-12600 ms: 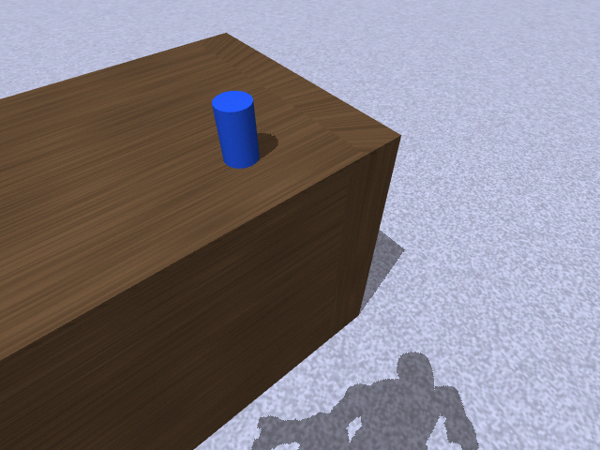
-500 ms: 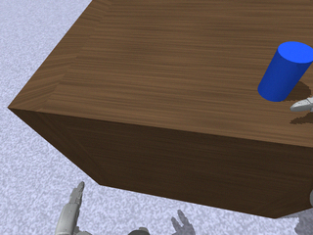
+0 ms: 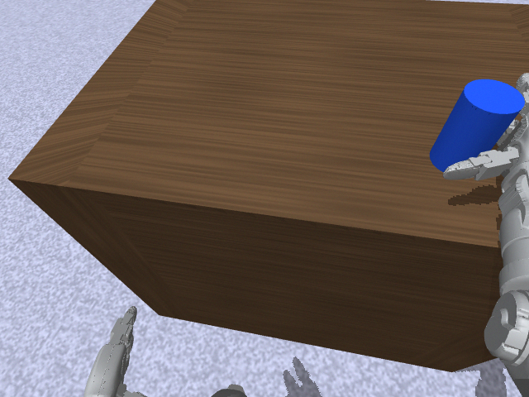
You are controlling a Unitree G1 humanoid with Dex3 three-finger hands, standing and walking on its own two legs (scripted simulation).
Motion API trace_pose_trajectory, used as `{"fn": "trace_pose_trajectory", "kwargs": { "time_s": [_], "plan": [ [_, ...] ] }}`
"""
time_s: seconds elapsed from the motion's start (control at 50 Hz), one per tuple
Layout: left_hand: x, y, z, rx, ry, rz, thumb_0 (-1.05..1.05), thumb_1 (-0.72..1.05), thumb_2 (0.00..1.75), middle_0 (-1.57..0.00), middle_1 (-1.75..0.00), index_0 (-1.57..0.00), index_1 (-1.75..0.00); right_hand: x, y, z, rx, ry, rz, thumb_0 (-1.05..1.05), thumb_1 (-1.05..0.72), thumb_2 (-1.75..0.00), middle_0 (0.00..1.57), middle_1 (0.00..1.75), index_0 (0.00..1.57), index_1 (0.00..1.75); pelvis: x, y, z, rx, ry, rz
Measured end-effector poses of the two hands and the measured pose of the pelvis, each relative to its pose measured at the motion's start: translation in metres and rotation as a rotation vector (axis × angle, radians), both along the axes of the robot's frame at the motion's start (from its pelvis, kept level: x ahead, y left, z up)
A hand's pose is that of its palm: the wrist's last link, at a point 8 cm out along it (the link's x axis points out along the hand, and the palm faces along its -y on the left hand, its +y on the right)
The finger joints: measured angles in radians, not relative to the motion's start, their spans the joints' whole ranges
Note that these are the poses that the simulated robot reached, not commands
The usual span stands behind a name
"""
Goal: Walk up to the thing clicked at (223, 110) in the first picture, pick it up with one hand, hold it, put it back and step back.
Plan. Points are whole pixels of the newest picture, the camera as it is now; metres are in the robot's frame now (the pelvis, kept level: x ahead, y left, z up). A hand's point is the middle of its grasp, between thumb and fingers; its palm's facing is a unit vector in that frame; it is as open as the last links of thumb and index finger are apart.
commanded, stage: rest palm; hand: right
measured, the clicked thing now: (471, 130) +0.50 -0.23 +0.13
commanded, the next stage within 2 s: close in 0.02 s
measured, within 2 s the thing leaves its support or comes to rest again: leaves its support in 1.06 s
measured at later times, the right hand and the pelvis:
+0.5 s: hand (472, 122) +0.50 -0.22 +0.14, palm faces +0.20 +0.98 +0.02, open 14.6 cm; pelvis +0.00 +0.01 +0.00, yaw +0 degrees
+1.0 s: hand (481, 124) +0.50 -0.23 +0.14, palm faces +0.18 +0.98 +0.01, open 10.0 cm; pelvis +0.01 +0.00 +0.00, yaw +0 degrees
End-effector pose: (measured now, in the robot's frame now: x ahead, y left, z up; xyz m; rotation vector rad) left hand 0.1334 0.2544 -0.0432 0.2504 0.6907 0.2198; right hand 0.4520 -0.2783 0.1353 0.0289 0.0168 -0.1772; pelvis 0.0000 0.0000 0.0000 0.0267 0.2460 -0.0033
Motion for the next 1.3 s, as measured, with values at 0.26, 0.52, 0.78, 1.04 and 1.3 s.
{"fn": "trace_pose_trajectory", "kwargs": {
  "time_s": [0.26, 0.52, 0.78, 1.04, 1.3],
  "plan": [
    [-0.002, 0.002, 0.000, -0.015, 0.004, 0.005, -0.01, -0.56, 0.07, -0.06, -0.05, -0.05, -0.06, -0.001, 0.006, -0.004, -0.001, 0.004, -0.041, -0.01, 0.56, -0.05, 0.18, 0.10, 0.18, 0.11, 0.000, 0.004, 0.001, -0.009, -0.012, 0.001],
    [-0.001, 0.015, 0.008, 0.023, -0.015, 0.022, -0.01, -0.53, 0.05, -0.06, -0.05, -0.06, -0.05, 0.015, 0.010, 0.007, -0.007, 0.021, -0.012, -0.01, 0.50, -0.20, 0.57, 0.39, 0.58, 0.39, 0.000, 0.006, 0.002, -0.006, -0.001, 0.001],
    [0.007, 0.004, 0.011, 0.012, -0.025, 0.000, 0.00, -0.52, 0.04, -0.06, -0.05, -0.06, -0.05, 0.016, 0.004, -0.003, 0.004, 0.006, -0.016, -0.01, 0.29, -0.54, 0.85, 0.72, 0.86, 0.72, 0.005, 0.004, 0.002, -0.003, 0.003, -0.005],
    [0.005, 0.000, -0.001, -0.019, 0.035, 0.006, -0.01, -0.53, 0.05, -0.07, -0.06, -0.07, -0.06, 0.012, -0.001, 0.002, -0.004, 0.032, 0.004, -0.01, 0.35, -0.96, 0.74, 0.97, 0.75, 0.97, 0.005, 0.000, 0.004, -0.001, -0.003, -0.004],
    [0.002, 0.001, -0.001, -0.035, 0.048, 0.016, 0.00, -0.52, 0.05, -0.07, -0.06, -0.07, -0.06, 0.010, 0.001, 0.033, -0.017, 0.004, -0.021, -0.01, 0.40, -1.03, 0.71, 1.06, 0.71, 1.06, 0.006, 0.002, 0.010, -0.006, -0.027, -0.004]
  ]
}}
